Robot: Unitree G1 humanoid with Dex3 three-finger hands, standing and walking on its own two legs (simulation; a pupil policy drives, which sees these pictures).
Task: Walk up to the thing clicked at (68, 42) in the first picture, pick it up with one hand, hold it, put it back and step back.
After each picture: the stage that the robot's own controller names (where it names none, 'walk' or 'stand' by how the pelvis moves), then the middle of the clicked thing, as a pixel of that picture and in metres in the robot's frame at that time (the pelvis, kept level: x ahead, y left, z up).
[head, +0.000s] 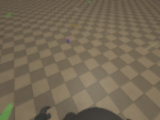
stand; (68, 40) +1.72 +0.54 -0.72
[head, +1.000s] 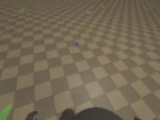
walk; (77, 44) +1.64 +0.23 -0.70
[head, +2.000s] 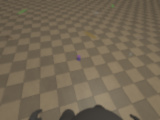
walk; (78, 58) +1.11 +0.16 -0.71
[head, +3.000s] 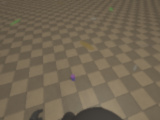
walk; (73, 77) +0.69 +0.23 -0.71
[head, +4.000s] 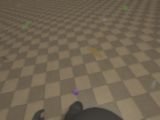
walk; (75, 92) +0.43 +0.22 -0.71
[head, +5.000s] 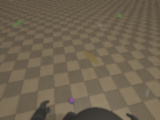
stand; (71, 100) +0.34 +0.17 -0.72
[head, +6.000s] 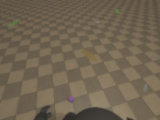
stand; (71, 99) +0.34 +0.20 -0.72
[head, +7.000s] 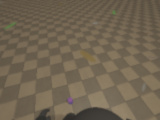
stand; (70, 101) +0.32 +0.21 -0.72
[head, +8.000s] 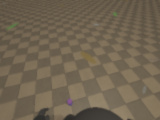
stand; (70, 102) +0.32 +0.21 -0.73
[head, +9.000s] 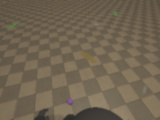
stand; (70, 101) +0.32 +0.21 -0.73
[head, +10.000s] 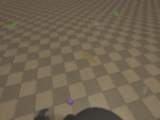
go down; (70, 101) +0.32 +0.21 -0.73
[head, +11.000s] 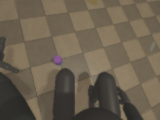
go down; (58, 60) +0.41 +0.23 -0.30
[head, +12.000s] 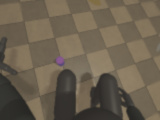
approach; (60, 61) +0.41 +0.24 -0.30
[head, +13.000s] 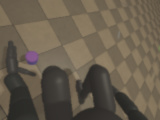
close in; (32, 58) +0.39 +0.27 -0.22
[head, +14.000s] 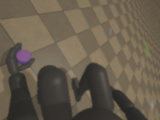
close; (23, 58) +0.39 +0.28 -0.22
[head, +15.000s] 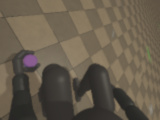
lift; (30, 62) +0.35 +0.26 -0.22
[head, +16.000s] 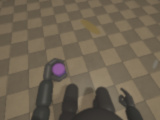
lift; (60, 72) +0.32 +0.19 +0.01
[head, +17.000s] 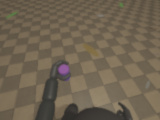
hold; (64, 73) +0.32 +0.17 +0.02
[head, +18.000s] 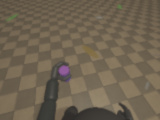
hold; (65, 74) +0.32 +0.17 +0.02
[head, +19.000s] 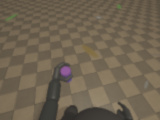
hold; (66, 74) +0.32 +0.16 +0.01
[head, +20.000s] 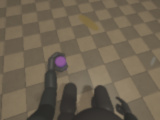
crouch; (62, 64) +0.39 +0.19 -0.06
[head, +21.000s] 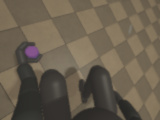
lower; (34, 54) +0.42 +0.27 -0.19
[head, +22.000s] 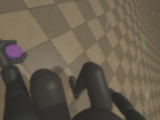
lower; (15, 53) +0.42 +0.29 -0.22
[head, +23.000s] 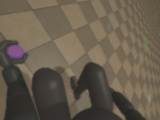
lower; (16, 54) +0.41 +0.29 -0.22
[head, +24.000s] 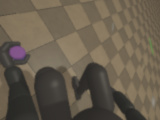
lower; (19, 55) +0.40 +0.30 -0.22
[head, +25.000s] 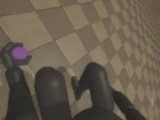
rest; (20, 55) +0.40 +0.29 -0.22
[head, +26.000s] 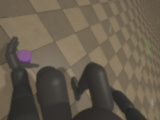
withdraw; (24, 57) +0.39 +0.27 -0.22
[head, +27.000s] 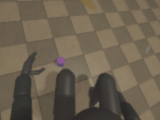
walk; (60, 62) +0.41 +0.23 -0.29
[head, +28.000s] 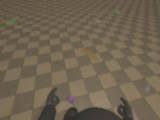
stand; (71, 99) +0.34 +0.17 -0.65
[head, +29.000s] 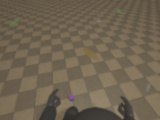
stand; (71, 97) +0.36 +0.18 -0.67
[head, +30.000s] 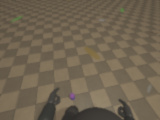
stand; (72, 96) +0.35 +0.18 -0.67
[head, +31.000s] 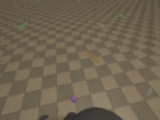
walk; (74, 99) +0.38 +0.18 -0.72
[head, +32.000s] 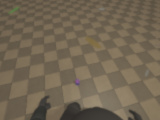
walk; (77, 82) +0.49 +0.14 -0.71
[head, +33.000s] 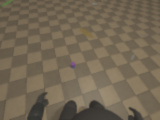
walk; (72, 65) +0.76 +0.21 -0.70
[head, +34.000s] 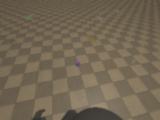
stand; (78, 63) +1.02 +0.20 -0.71
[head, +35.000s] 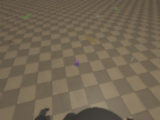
stand; (77, 63) +1.01 +0.21 -0.73
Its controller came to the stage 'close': yes
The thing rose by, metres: 0.72
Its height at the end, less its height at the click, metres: +0.00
